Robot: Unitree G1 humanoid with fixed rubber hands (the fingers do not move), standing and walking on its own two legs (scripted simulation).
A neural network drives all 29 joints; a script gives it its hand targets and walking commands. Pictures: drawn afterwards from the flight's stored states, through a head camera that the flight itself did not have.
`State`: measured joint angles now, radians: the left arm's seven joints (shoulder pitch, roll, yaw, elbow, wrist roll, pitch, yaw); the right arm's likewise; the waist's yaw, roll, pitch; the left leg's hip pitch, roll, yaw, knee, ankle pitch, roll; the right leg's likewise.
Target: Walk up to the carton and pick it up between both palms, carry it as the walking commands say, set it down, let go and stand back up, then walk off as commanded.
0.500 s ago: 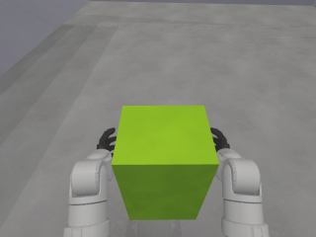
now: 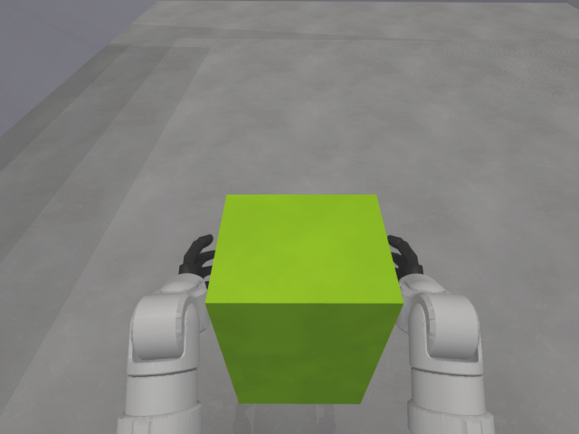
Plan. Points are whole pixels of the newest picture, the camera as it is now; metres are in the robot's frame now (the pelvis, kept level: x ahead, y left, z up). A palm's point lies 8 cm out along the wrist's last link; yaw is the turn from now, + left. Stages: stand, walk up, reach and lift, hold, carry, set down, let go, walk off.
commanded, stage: carry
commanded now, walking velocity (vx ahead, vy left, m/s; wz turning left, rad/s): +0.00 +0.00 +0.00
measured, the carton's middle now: (300, 310) +0.28 -0.01 +0.04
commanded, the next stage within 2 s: hold in 0.32 s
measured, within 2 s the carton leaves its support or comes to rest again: neither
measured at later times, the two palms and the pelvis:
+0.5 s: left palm (206, 300) +0.30 +0.12 +0.03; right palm (399, 291) +0.30 -0.15 +0.04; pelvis +0.00 +0.00 +0.00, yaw +3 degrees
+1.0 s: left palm (219, 293) +0.32 +0.11 +0.02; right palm (401, 281) +0.33 -0.17 +0.02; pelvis +0.03 -0.04 +0.01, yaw +5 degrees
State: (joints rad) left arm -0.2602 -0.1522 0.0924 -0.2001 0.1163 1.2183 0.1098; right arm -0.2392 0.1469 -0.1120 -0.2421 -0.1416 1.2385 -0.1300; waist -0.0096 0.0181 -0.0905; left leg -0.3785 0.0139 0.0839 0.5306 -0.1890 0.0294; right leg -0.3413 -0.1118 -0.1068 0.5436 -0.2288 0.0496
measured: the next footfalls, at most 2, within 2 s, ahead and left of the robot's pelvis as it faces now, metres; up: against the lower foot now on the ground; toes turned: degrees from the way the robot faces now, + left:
none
